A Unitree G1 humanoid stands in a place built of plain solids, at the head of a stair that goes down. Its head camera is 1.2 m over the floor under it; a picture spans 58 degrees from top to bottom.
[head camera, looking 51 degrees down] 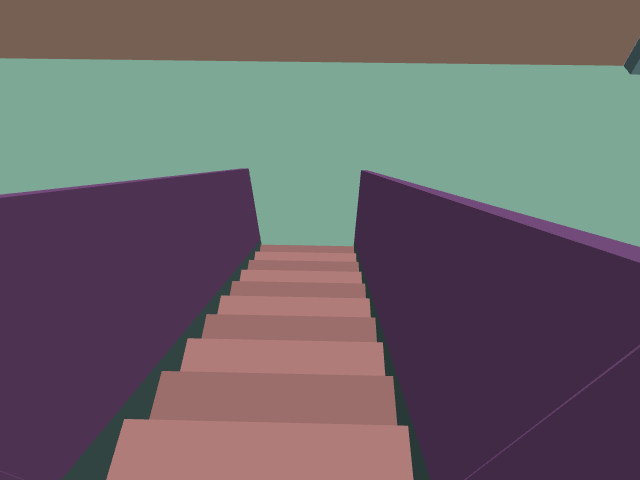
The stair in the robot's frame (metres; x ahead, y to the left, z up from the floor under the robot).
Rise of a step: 0.20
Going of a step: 0.24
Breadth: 0.89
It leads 1 degrees to the right of straight ahead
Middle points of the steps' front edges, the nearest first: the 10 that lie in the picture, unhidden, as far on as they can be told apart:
0.41 0.17 -0.20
0.64 0.16 -0.40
0.88 0.16 -0.60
1.12 0.15 -0.81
1.35 0.15 -1.01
1.59 0.14 -1.21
1.83 0.14 -1.41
2.07 0.13 -1.61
2.30 0.13 -1.81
2.54 0.12 -2.02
